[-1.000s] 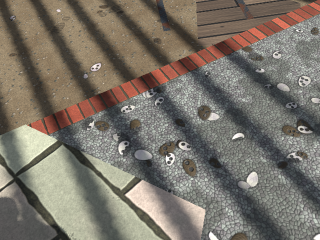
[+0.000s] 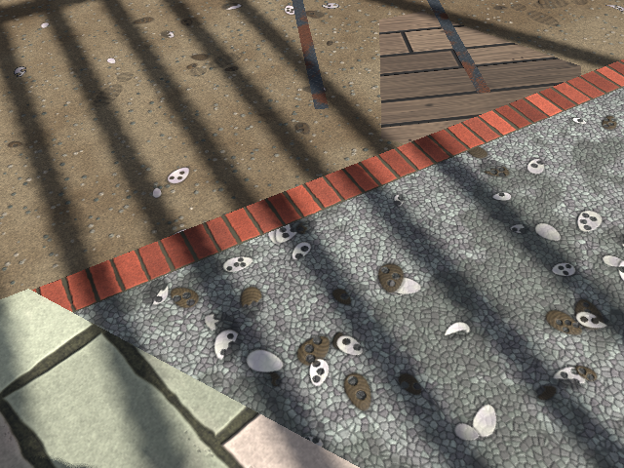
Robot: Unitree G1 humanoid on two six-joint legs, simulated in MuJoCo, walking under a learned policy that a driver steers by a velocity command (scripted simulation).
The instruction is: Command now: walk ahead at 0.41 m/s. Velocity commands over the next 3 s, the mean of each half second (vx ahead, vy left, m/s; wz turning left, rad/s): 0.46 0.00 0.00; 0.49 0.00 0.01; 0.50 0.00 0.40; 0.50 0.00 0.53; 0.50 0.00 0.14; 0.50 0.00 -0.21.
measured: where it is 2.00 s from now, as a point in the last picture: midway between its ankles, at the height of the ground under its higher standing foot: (302, 270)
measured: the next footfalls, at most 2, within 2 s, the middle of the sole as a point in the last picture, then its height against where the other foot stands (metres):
left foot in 0.36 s outside the picture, level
right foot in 0.90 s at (377, 408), level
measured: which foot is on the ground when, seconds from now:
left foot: up 0.00-0.34, down 0.36-0.92, up 0.94-1.00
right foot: down 0.00-0.36, up 0.38-0.88, down 0.90-1.00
